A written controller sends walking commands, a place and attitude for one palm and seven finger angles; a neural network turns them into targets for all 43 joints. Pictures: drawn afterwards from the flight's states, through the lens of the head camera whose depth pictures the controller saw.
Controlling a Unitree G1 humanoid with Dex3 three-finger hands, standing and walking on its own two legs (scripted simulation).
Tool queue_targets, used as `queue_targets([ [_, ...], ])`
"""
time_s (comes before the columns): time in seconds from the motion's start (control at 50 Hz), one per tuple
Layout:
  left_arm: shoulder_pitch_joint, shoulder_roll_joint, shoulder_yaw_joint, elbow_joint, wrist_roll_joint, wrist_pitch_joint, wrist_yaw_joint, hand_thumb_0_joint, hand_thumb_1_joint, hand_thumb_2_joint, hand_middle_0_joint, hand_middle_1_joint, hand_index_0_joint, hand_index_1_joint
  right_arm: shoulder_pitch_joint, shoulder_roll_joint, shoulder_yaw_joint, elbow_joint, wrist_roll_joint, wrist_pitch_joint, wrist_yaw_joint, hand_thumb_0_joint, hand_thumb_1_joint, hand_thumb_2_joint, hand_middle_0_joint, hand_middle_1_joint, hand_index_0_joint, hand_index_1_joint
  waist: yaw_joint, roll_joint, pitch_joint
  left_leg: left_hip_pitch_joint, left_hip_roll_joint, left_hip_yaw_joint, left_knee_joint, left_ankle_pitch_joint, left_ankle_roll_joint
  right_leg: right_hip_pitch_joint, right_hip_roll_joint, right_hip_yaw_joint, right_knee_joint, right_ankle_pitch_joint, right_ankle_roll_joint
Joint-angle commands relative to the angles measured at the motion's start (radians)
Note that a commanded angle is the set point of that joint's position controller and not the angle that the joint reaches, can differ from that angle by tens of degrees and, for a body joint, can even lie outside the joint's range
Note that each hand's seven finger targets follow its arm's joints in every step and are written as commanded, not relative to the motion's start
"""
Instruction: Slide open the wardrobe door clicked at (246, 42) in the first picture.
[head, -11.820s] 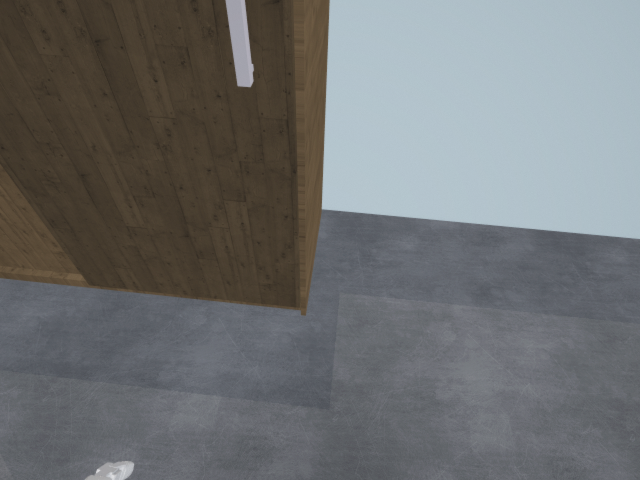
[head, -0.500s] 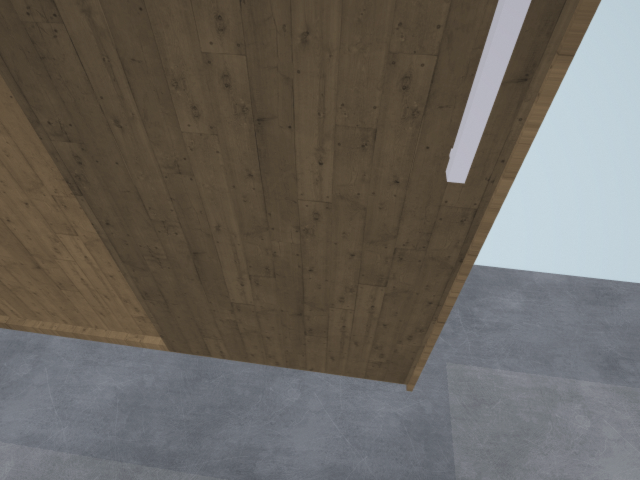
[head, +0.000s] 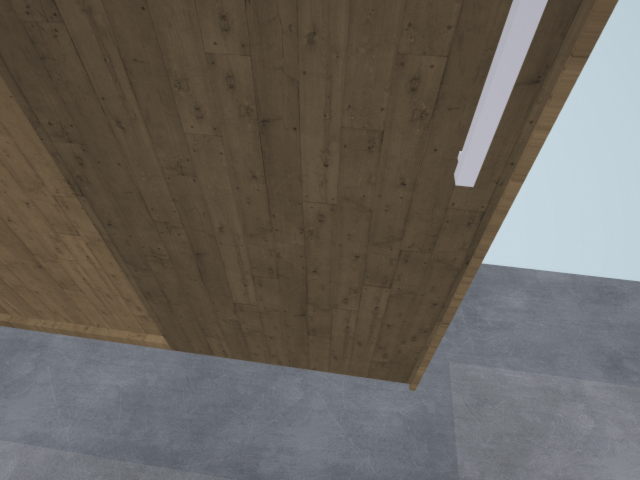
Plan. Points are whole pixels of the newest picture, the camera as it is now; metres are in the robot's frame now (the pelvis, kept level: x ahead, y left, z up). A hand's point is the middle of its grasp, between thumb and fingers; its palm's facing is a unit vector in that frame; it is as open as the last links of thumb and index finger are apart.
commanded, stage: look again from close up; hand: right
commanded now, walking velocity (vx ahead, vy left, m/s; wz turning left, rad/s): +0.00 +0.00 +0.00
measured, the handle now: (492, 86) +0.51 -0.17 +0.25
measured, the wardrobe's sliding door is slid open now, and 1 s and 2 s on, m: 0.00 0.00 0.00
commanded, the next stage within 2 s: raise the hand with hooked fingers in 0.04 s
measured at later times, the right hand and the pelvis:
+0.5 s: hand (509, 462) +0.16 -0.20 -0.01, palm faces +0.10 +1.00 -0.02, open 8.3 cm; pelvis -0.02 +0.02 -0.05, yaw -2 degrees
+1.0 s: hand (588, 399) +0.20 -0.24 +0.10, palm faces +0.15 +0.99 -0.07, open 11.2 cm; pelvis -0.01 +0.02 -0.02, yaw -3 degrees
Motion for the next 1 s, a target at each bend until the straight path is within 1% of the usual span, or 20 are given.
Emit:
queue_targets([
  [0.0,-0.007,0.153,0.029,-0.051,0.002,-0.015,0.005,0.000,0.900,0.900,-0.200,-0.300,-0.200,-0.300,0.030,-0.146,-0.028,-0.036,0.001,-0.019,-0.005,0.000,-0.900,-0.900,0.200,0.300,0.200,0.300,-0.001,-0.007,-0.019,-0.077,0.088,-0.080,-0.095,0.125,0.043,0.077,-0.103,0.118,-0.085,0.095,-0.018],
  [0.1,-0.010,0.155,0.027,-0.048,0.002,-0.015,0.006,0.000,0.900,0.900,-0.200,-0.300,-0.200,-0.300,0.026,-0.146,-0.028,-0.034,0.001,-0.019,-0.003,0.000,-0.900,-0.900,0.200,0.300,0.200,0.300,-0.001,-0.004,-0.011,-0.079,0.089,-0.082,-0.102,0.129,0.043,0.079,-0.103,0.117,-0.089,0.097,-0.017],
  [0.12,-0.020,0.111,0.026,-0.108,-0.008,-0.012,0.005,0.000,0.900,0.900,-0.200,-0.300,-0.200,-0.300,0.105,-0.065,-0.008,-0.012,-0.005,-0.022,-0.049,0.000,-0.900,-0.900,0.200,0.300,0.200,0.300,-0.006,-0.021,0.037,-0.119,0.131,-0.128,-0.116,0.304,0.020,0.034,-0.108,0.067,0.103,0.138,0.013],
  [0.14,0.024,0.224,0.066,-0.429,-0.054,-0.139,0.043,0.000,0.900,0.900,-0.200,-0.300,-0.200,-0.300,-0.644,-0.406,-0.301,-1.489,0.165,-0.234,-0.053,0.000,-0.877,-0.890,0.202,0.315,0.202,0.315,0.086,-0.158,-0.451,-0.042,0.013,0.005,0.016,0.387,0.055,0.277,0.030,0.094,0.004,0.271,-0.006],
  [0.16,-0.013,0.130,0.029,-0.414,-0.052,-0.209,0.095,0.000,0.900,0.900,-0.200,-0.300,-0.200,-0.300,-0.384,-0.470,-0.344,-1.424,0.101,-0.236,-0.095,0.000,-0.853,-0.880,0.203,0.330,0.203,0.330,0.019,-0.231,-0.386,-0.115,-0.016,0.014,0.063,0.255,0.052,0.366,-0.018,0.060,-0.005,0.298,0.006],
  [0.18,-0.020,0.117,0.033,-0.440,-0.036,-0.250,0.088,0.000,0.900,0.900,-0.200,-0.300,-0.200,-0.300,0.083,-0.108,-0.144,-1.260,0.155,-0.143,-0.083,0.000,-0.830,-0.870,0.205,0.345,0.205,0.345,0.009,-0.270,-0.316,-0.180,-0.028,0.089,0.108,0.098,0.043,0.303,-0.044,0.103,-0.030,0.290,0.014],
  [0.2,0.007,0.107,0.043,-0.419,-0.054,-0.261,0.080,0.000,0.900,0.900,-0.200,-0.300,-0.200,-0.300,0.120,-0.002,-0.123,-1.143,0.172,-0.118,-0.076,0.000,-0.807,-0.860,0.207,0.360,0.207,0.360,0.046,-0.162,-0.191,-0.231,-0.026,0.088,0.098,0.068,0.030,0.199,-0.024,0.111,-0.010,0.196,0.011],
  [0.22,-0.015,0.135,0.061,-0.475,-0.043,-0.269,0.074,0.000,0.900,0.900,-0.200,-0.300,-0.200,-0.300,0.060,-0.016,-0.138,-1.173,0.188,-0.164,-0.058,0.000,-0.783,-0.850,0.208,0.375,0.208,0.375,0.051,-0.103,-0.069,-0.280,-0.029,0.096,0.070,0.068,0.023,0.080,-0.008,0.118,0.032,0.081,0.012],
  [0.24,-0.019,0.142,0.077,-0.472,-0.032,-0.267,0.069,0.000,0.900,0.900,-0.200,-0.300,-0.200,-0.300,0.159,-0.041,-0.206,-1.069,0.201,-0.221,-0.030,0.000,-0.760,-0.840,0.210,0.390,0.210,0.390,0.034,0.006,-0.051,-0.325,-0.037,0.106,0.081,0.027,0.023,-0.017,0.001,0.112,0.074,0.017,0.017],
  [0.28,-0.044,0.130,0.088,-0.511,-0.023,-0.262,0.044,0.000,0.900,0.900,-0.200,-0.300,-0.200,-0.300,0.372,0.035,-0.208,-0.891,0.239,-0.358,0.087,0.000,-0.713,-0.820,0.213,0.420,0.213,0.420,-0.022,0.178,-0.027,-0.409,-0.048,0.114,0.167,-0.016,0.026,-0.180,0.014,0.088,0.178,-0.005,0.030],
  [0.34,-0.083,0.152,0.103,-0.587,-0.035,-0.266,0.010,0.000,0.900,0.900,-0.200,-0.300,-0.200,-0.300,0.365,-0.030,-0.262,-0.845,0.307,-0.562,0.324,0.000,-0.643,-0.790,0.218,0.465,0.218,0.465,-0.039,0.167,-0.088,-0.489,-0.023,0.049,0.287,-0.073,0.035,-0.357,0.026,0.073,0.328,-0.091,0.036],
  [0.36,-0.086,0.154,0.110,-0.623,-0.046,-0.262,0.009,0.000,0.900,0.900,-0.200,-0.300,-0.200,-0.300,0.391,-0.106,-0.346,-0.830,0.323,-0.551,0.365,0.000,-0.620,-0.780,0.220,0.480,0.220,0.480,-0.069,0.105,-0.109,-0.456,-0.011,0.013,0.281,-0.070,0.039,-0.363,0.034,0.058,0.343,-0.089,0.027],
  [0.42,-0.099,0.147,0.093,-0.730,-0.058,-0.253,0.041,0.000,0.900,0.900,-0.200,-0.300,-0.200,-0.300,0.252,-0.176,-0.400,-1.096,0.392,-0.450,0.398,0.000,-0.550,-0.750,0.225,0.525,0.225,0.525,-0.069,-0.003,-0.271,-0.397,-0.004,-0.036,0.251,-0.111,0.018,-0.309,0.044,0.038,0.358,-0.094,0.001],
  [0.46,-0.051,0.134,0.082,-0.727,-0.050,-0.250,0.060,0.000,0.900,0.900,-0.200,-0.300,-0.200,-0.300,0.137,-0.190,-0.410,-1.226,0.405,-0.427,0.355,0.000,-0.503,-0.730,0.228,0.555,0.228,0.555,-0.034,0.014,-0.271,-0.421,-0.009,-0.062,0.230,-0.140,0.003,-0.301,0.030,0.064,0.373,-0.107,-0.006],
  [0.52,-0.006,0.123,0.070,-0.694,-0.040,-0.266,0.077,0.000,0.900,0.900,-0.200,-0.300,-0.200,-0.300,0.017,-0.193,-0.376,-1.417,0.368,-0.484,0.295,0.000,-0.433,-0.700,0.233,0.600,0.233,0.600,0.014,-0.079,-0.282,-0.439,-0.025,-0.037,0.246,-0.025,0.012,-0.207,0.009,0.092,0.372,-0.044,-0.019],
  [0.58,0.007,0.135,0.055,-0.649,-0.040,-0.284,0.091,0.000,0.900,0.900,-0.200,-0.300,-0.200,-0.300,-0.054,-0.183,-0.309,-1.404,0.348,-0.493,0.314,0.000,-0.363,-0.670,0.238,0.645,0.238,0.645,0.059,-0.083,-0.212,-0.468,-0.033,-0.027,0.235,0.014,0.014,-0.192,0.002,0.112,0.370,-0.044,-0.025],
  [0.64,-0.007,0.144,0.045,-0.633,-0.054,-0.302,0.103,0.000,0.900,0.900,-0.200,-0.300,-0.200,-0.300,-0.028,-0.214,-0.316,-1.331,0.360,-0.422,0.373,0.000,-0.293,-0.640,0.243,0.690,0.243,0.690,0.041,-0.103,-0.195,-0.429,-0.023,-0.041,0.183,-0.011,0.012,-0.182,0.004,0.116,0.333,-0.064,-0.026],
  [0.76,-0.051,0.129,0.029,-0.651,-0.063,-0.301,0.109,0.000,0.900,0.900,-0.200,-0.300,-0.200,-0.300,0.059,-0.301,-0.489,-1.242,0.430,-0.226,0.388,0.000,-0.153,-0.580,0.253,0.780,0.253,0.780,-0.046,-0.030,-0.233,-0.245,-0.007,-0.032,0.129,0.122,-0.002,-0.147,0.008,0.121,0.250,0.030,-0.016],
  [0.88,-0.038,0.133,0.020,-0.659,-0.067,-0.330,0.093,0.000,0.900,0.900,-0.200,-0.300,-0.200,-0.300,0.008,-0.272,-0.467,-1.345,0.440,-0.201,0.356,0.000,-0.013,-0.520,0.263,0.870,0.263,0.870,-0.042,-0.035,-0.236,-0.227,-0.029,0.023,0.115,0.211,-0.001,-0.047,0.009,0.110,0.184,0.088,-0.019],
  [0.98,-0.039,0.146,0.012,-0.648,-0.076,-0.346,0.103,0.000,0.900,0.900,-0.200,-0.300,-0.200,-0.300,-0.096,-0.309,-0.462,-1.357,0.424,-0.143,0.361,0.000,0.103,-0.470,0.272,0.945,0.272,0.945,-0.038,-0.044,-0.182,-0.235,-0.033,0.033,0.067,0.115,0.007,-0.011,0.009,0.114,0.127,0.034,-0.021],
])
